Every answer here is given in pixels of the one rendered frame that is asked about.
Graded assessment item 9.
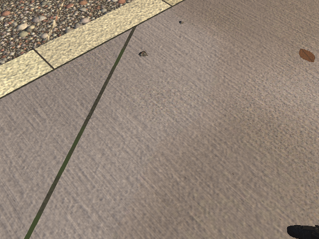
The robot right hand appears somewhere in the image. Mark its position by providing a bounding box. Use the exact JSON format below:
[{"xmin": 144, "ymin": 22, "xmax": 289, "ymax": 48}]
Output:
[{"xmin": 287, "ymin": 225, "xmax": 319, "ymax": 239}]

